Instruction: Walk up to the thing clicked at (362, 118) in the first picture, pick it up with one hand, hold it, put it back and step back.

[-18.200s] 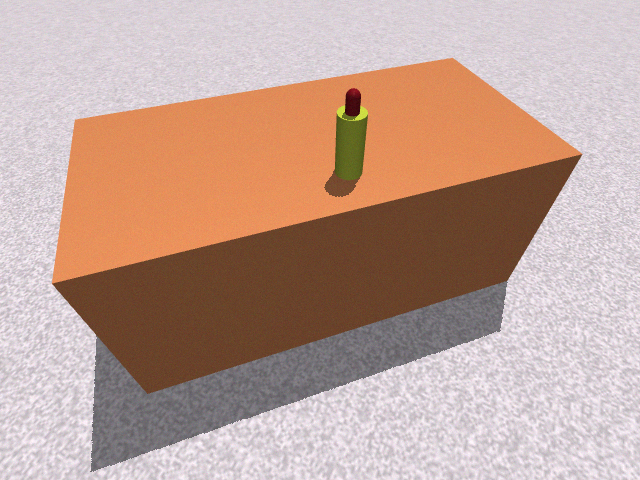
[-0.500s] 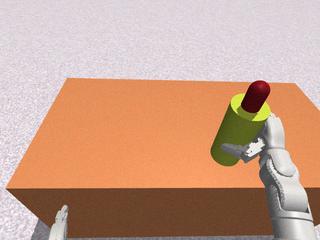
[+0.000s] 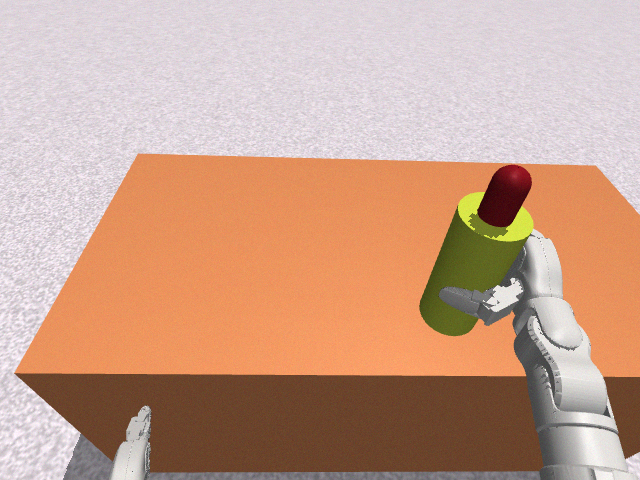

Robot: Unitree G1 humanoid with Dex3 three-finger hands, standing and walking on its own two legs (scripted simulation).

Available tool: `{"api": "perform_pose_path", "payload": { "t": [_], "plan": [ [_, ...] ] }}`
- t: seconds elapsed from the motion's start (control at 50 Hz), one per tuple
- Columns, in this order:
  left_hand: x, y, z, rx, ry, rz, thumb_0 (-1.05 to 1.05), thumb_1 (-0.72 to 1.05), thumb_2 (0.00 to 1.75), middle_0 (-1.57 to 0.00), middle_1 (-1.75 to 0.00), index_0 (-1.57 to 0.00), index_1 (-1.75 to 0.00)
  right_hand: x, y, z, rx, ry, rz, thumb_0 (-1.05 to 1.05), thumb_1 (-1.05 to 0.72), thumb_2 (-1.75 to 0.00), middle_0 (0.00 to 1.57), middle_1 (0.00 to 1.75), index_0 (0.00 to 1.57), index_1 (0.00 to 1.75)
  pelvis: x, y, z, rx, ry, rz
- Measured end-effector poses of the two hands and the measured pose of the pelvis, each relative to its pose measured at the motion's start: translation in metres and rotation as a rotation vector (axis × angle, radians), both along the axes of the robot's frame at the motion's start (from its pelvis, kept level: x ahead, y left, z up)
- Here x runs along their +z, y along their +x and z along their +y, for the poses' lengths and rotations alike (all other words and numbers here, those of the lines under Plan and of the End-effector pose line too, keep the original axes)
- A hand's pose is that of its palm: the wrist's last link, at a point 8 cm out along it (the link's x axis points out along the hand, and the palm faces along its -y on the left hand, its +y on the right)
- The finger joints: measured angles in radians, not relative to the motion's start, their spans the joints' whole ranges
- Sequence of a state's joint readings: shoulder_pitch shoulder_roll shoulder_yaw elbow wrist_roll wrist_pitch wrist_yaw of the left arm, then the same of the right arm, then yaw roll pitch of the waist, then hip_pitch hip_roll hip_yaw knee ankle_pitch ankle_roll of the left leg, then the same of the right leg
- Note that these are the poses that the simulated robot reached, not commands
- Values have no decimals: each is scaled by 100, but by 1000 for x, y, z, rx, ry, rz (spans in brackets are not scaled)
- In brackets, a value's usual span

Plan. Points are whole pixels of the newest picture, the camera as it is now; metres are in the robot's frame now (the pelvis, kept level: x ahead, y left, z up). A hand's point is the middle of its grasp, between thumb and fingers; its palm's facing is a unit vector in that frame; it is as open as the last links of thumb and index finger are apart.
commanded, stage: crouch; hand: right
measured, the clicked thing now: (476, 253) +0.33 -0.15 +0.16
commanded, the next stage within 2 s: lower in 1.04 s
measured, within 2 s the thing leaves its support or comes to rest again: neither
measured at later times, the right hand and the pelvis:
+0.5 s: hand (453, 260) +0.41 -0.18 +0.06, palm faces +0.11 +0.99 +0.01, open 10.9 cm; pelvis -0.02 -0.01 -0.02, yaw +2 degrees
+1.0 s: hand (446, 253) +0.46 -0.19 +0.02, palm faces +0.11 +0.99 +0.01, open 10.9 cm; pelvis -0.01 -0.02 -0.04, yaw +3 degrees
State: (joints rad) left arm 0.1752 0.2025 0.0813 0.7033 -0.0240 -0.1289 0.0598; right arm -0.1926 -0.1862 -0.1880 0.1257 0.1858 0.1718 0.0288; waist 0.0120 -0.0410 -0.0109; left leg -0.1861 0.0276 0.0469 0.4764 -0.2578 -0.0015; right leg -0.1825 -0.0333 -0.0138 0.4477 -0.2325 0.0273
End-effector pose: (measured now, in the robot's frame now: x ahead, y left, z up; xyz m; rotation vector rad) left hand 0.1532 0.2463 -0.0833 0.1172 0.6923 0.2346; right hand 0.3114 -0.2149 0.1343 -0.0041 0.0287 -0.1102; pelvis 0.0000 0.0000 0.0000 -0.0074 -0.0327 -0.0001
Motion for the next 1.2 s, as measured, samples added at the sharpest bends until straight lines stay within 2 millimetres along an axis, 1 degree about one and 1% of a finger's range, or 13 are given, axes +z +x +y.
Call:
{"api": "perform_pose_path", "payload": {
  "t": [0.1, 0.18, 0.28, 0.42, 0.56, 0.66, 0.76, 0.84, 1.0, 1.2],
  "plan": [
    [3, -7, 5, 10, 25, -2, -1, -54, 6, -4, -4, -4, -4, -20, 12, -4, -22, 17, 27, -2, 61, -96, 76, 114, 79, 115, -1, -3, 1, 2, 0, 15],
    [6, -14, 11, 25, 58, 2, -1, -54, 6, -4, -4, -4, -4, -36, 27, -5, -21, 26, 33, -2, 61, -96, 76, 114, 79, 115, -3, -6, 1, 9, 0, 37],
    [6, -24, 16, 47, 84, 17, -1, -54, 7, -4, -4, -4, -4, -52, 47, -4, -7, 21, 41, -2, 61, -97, 76, 114, 79, 115, -6, -9, -1, 21, 1, 71],
    [0, -36, 14, 60, 93, 38, -1, -55, 7, -5, -5, -4, -5, -67, 67, -9, -1, 24, 30, -2, 61, -97, 75, 114, 78, 115, -13, -13, -6, 30, 6, 117],
    [0, -37, 5, 39, 106, 25, -1, -56, 7, -5, -5, -5, -5, -82, 81, -14, 8, 22, 22, -2, 61, -97, 75, 114, 78, 115, -21, -16, -11, 31, 10, 167],
    [1, -37, 0, 24, 119, 15, -1, -55, 7, -5, -5, -5, -5, -89, 93, -17, 12, 21, 16, -2, 61, -97, 75, 115, 78, 116, -26, -17, -13, 32, 14, 201],
    [3, -40, -1, 23, 138, 13, -1, -55, 6, -5, -5, -6, -5, -93, 105, -21, 5, 19, 0, -2, 61, -97, 75, 115, 78, 116, -32, -17, -16, 35, 18, 230],
    [3, -42, 0, 20, 153, 16, -1, -54, 6, -5, -5, -6, -5, -100, 112, -23, 6, 20, 7, -2, 61, -97, 75, 115, 78, 116, -36, -16, -18, 37, 21, 255],
    [7, -38, 0, 6, 174, -4, -1, -54, 6, -5, -5, -6, -5, -111, 122, -23, 4, 22, 9, -2, 61, -97, 75, 115, 78, 116, -44, -13, -20, 40, 25, 288],
    [3, -37, 5, 1, 180, -3, -1, -54, 6, -5, -5, -6, -5, -118, 131, -29, -14, 10, -2, -2, 61, -97, 75, 115, 78, 116, -53, -11, -16, 36, 26, 317]
  ]
}}
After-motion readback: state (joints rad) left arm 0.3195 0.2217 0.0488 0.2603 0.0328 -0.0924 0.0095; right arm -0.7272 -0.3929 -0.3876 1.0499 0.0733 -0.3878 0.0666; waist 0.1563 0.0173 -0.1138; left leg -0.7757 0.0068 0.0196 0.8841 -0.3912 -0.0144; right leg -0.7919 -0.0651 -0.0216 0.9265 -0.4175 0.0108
